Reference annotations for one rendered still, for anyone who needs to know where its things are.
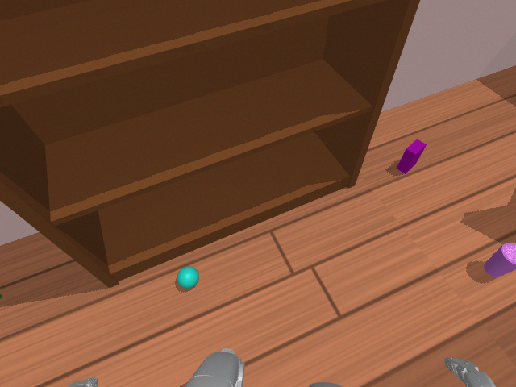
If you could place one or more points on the right robot hand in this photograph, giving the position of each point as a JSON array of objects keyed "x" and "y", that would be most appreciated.
[{"x": 468, "y": 373}]

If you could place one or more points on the bookshelf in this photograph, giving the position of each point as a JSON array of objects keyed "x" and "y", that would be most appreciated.
[{"x": 135, "y": 131}]

